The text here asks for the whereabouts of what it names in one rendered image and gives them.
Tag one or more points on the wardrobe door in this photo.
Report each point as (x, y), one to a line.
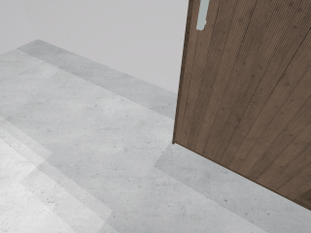
(246, 93)
(306, 195)

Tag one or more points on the handle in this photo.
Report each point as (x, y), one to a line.
(202, 14)

